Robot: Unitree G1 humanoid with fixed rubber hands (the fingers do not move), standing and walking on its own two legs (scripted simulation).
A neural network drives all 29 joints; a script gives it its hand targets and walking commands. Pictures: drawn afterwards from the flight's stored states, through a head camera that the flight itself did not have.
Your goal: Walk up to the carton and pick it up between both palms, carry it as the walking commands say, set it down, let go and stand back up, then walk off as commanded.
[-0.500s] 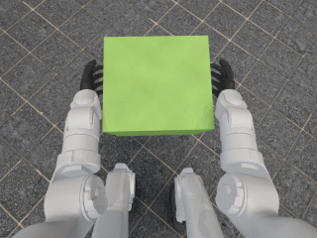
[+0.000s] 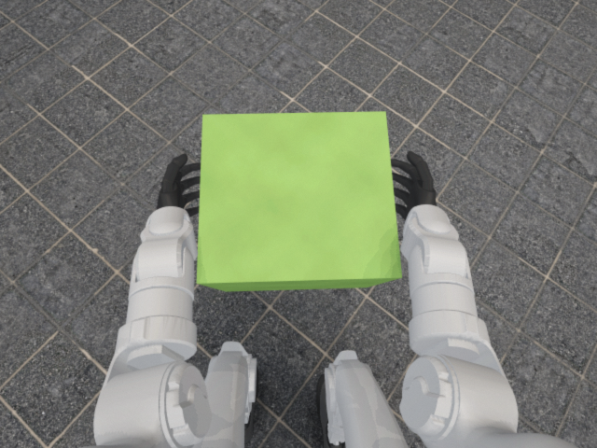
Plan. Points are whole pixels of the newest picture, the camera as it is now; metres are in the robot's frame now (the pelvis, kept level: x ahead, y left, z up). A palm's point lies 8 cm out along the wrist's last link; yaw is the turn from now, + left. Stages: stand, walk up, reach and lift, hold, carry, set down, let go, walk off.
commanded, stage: reach and lift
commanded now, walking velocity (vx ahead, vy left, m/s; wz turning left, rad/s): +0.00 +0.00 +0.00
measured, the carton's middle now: (295, 212) +0.45 +0.01 -0.12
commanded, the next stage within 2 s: none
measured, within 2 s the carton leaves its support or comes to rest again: neither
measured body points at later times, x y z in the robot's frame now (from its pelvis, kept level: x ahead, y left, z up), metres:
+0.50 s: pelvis +0.02 +0.00 +0.07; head +0.17 +0.01 +0.49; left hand +0.41 +0.18 +0.02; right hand +0.42 -0.16 +0.03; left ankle +0.09 +0.11 -0.60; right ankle +0.05 -0.12 -0.60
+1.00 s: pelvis +0.04 +0.00 +0.12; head +0.14 +0.01 +0.56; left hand +0.39 +0.18 +0.09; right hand +0.39 -0.16 +0.10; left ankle +0.09 +0.11 -0.60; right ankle +0.05 -0.12 -0.60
